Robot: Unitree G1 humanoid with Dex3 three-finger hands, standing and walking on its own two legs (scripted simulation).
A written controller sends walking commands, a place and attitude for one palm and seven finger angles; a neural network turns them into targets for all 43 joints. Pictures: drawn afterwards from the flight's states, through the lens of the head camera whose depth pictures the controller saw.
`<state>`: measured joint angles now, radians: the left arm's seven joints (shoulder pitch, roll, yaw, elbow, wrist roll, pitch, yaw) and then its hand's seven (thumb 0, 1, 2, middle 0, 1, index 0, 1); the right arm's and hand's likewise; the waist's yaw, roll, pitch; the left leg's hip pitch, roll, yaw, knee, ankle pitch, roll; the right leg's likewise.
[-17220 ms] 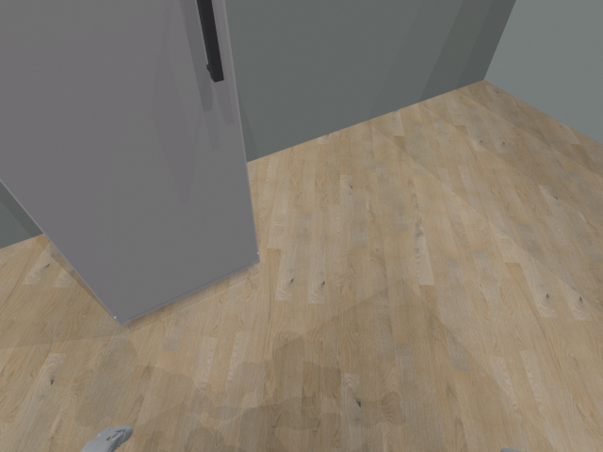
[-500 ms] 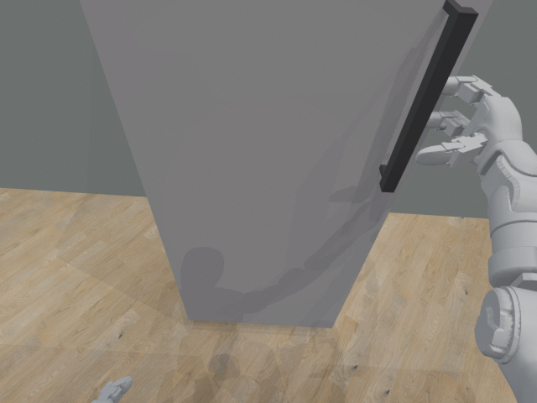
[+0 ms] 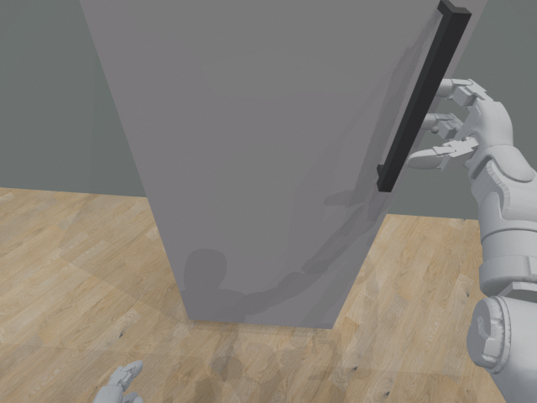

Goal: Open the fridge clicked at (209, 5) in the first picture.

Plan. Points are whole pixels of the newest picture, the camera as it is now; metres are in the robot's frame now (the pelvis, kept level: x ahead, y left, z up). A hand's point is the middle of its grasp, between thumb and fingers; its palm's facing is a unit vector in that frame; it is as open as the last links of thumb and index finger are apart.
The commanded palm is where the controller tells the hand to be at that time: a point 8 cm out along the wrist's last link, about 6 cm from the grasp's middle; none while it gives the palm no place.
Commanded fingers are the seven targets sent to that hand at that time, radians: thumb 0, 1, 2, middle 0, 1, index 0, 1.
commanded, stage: move the hooked fingers beside the handle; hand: right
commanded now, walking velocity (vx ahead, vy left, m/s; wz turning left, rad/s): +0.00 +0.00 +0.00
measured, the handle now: (409, 111) +0.49 -0.16 +0.22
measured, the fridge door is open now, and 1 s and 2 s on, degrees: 0 0 0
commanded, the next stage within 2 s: none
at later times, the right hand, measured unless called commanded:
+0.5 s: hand (446, 135) +0.44 -0.20 +0.22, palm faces +0.03 +1.00 -0.01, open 13.8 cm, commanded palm +0.41 -0.24 +0.23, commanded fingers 0.00 0.50 -0.30 0.30 1.20 0.30 1.20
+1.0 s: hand (461, 137) +0.41 -0.21 +0.23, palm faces +0.02 +1.00 -0.03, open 14.0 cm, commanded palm +0.40 -0.26 +0.23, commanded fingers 0.00 0.50 -0.30 0.30 1.20 0.30 1.20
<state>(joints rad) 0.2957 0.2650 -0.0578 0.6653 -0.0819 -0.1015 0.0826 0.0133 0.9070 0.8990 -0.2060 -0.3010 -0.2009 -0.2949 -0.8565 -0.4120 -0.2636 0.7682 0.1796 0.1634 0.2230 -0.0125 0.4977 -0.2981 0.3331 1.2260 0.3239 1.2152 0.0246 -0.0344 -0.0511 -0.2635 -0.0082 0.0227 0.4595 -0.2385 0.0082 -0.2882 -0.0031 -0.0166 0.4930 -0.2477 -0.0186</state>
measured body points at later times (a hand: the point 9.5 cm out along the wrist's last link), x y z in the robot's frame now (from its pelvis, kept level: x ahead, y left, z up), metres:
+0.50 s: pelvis +0.01 +0.00 +0.00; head +0.01 +0.01 +0.45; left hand +0.14 +0.25 -0.10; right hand +0.43 -0.26 +0.22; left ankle +0.00 +0.12 -0.74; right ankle +0.00 -0.11 -0.74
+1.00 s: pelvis +0.01 +0.01 +0.00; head +0.00 +0.02 +0.45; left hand +0.16 +0.25 -0.09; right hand +0.41 -0.26 +0.24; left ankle +0.00 +0.12 -0.74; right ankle +0.00 -0.11 -0.74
